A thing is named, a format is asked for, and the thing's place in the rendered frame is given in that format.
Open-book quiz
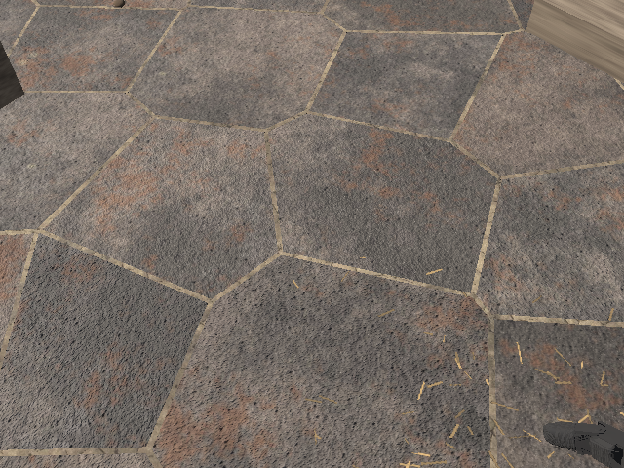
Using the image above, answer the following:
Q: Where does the robot right hand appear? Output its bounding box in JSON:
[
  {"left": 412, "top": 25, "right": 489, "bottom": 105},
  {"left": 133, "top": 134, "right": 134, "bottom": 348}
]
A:
[{"left": 543, "top": 421, "right": 624, "bottom": 468}]

